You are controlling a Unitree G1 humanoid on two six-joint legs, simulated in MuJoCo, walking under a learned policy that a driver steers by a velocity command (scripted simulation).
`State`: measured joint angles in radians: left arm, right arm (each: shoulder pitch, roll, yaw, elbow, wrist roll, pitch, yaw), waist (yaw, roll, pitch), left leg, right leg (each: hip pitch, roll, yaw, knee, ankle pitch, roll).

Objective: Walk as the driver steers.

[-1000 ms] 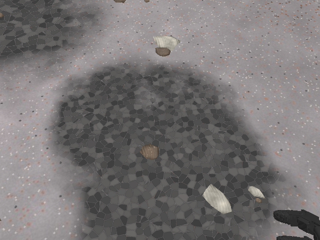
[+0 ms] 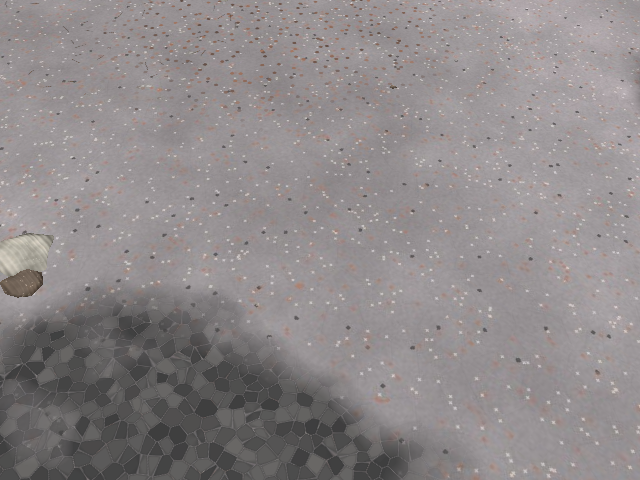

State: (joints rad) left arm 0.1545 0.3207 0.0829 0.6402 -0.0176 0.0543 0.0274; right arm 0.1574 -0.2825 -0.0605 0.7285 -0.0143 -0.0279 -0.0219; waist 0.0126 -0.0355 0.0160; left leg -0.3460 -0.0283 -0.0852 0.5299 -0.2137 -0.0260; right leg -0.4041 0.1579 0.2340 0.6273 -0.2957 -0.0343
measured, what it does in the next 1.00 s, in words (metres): walks ahead: right foot, then left foot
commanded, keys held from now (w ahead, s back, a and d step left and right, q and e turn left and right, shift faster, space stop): w+e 0.32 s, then w+q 0.68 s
